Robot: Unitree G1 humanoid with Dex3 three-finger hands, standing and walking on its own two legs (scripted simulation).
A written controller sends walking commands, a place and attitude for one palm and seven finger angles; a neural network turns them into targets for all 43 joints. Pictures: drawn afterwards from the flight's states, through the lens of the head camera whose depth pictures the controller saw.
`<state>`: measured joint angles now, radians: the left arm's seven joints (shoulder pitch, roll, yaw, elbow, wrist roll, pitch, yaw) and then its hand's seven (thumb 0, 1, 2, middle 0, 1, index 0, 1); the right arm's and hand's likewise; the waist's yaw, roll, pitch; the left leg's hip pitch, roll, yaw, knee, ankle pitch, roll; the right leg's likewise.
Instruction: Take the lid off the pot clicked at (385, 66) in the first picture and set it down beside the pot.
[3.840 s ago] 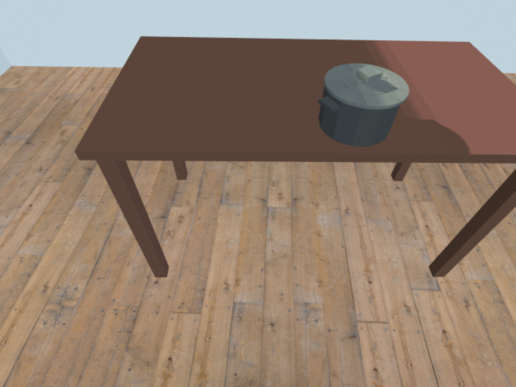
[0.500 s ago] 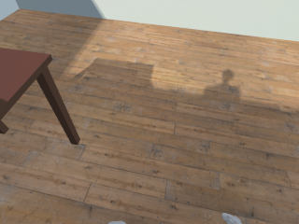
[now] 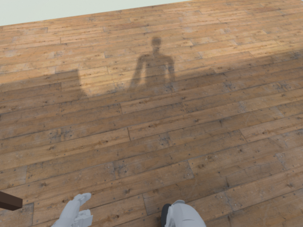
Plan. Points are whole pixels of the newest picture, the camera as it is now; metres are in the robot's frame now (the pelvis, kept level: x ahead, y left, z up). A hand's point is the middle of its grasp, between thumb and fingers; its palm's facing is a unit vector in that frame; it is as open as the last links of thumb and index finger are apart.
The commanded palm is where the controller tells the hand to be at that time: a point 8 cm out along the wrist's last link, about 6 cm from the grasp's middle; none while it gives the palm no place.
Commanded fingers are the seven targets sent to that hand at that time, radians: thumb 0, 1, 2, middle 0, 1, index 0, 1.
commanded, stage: walk to a spot facing it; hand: left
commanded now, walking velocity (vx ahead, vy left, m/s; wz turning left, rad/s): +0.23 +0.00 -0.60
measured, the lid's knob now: out of the picture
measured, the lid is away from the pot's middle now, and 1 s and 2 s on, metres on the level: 0.00 0.00 0.00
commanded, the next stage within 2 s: turn to face it in 0.06 s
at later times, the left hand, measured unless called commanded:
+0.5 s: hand (101, 197) +0.22 +0.15 -0.16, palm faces +0.06 -0.98 -0.20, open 7.3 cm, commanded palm none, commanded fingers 0.00 0.90 0.90 -0.20 -0.30 -0.20 -0.30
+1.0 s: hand (84, 192) +0.24 +0.21 -0.15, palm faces +0.29 -0.91 -0.28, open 7.4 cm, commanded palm none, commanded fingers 0.00 0.90 0.90 -0.20 -0.30 -0.20 -0.30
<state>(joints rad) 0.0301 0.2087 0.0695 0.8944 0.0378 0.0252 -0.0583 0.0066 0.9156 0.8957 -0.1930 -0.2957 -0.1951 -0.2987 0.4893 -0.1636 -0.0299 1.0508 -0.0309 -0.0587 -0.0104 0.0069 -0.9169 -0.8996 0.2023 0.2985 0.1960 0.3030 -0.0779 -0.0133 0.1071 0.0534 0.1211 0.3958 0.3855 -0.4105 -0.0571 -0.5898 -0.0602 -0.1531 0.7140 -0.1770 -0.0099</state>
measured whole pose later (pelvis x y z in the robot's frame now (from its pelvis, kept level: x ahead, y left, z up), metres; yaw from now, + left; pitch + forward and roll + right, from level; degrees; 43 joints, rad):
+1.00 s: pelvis +0.20 -0.03 +0.01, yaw +16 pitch +2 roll -1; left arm 0.14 0.24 0.08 0.91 0.02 0.05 0.02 0.01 0.91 0.89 -0.20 -0.30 -0.20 -0.30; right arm 0.21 -0.21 -0.07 0.93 -0.03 0.03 0.00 0.01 -0.91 -0.90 0.21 0.30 0.20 0.30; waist -0.02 0.02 0.06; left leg -0.31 -0.01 -0.06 0.49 -0.22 0.00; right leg -0.42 -0.06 0.00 0.83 -0.41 0.11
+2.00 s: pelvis +0.19 -0.06 +0.01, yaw +52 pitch +1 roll -1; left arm 0.12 0.25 0.07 0.86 0.02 0.05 0.01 0.01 0.91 0.89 -0.20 -0.30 -0.20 -0.30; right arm 0.21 -0.22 -0.06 0.91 -0.02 0.04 0.01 0.01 -0.91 -0.90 0.21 0.30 0.20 0.30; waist -0.03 -0.01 0.06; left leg -0.28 -0.06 -0.09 0.48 -0.22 0.04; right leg -0.43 -0.06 0.01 0.88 -0.41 0.12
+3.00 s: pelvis +0.15 -0.05 +0.01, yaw +89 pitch +1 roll -2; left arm 0.13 0.28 0.07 0.89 0.02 0.06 0.02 0.01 0.91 0.89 -0.20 -0.30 -0.20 -0.30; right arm 0.23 -0.20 -0.04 0.91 -0.02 0.03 0.01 0.01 -0.91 -0.90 0.21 0.30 0.20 0.30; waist -0.02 -0.03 0.06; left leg -0.24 -0.11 -0.11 0.42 -0.19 0.10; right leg -0.50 -0.08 0.03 1.04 -0.33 0.13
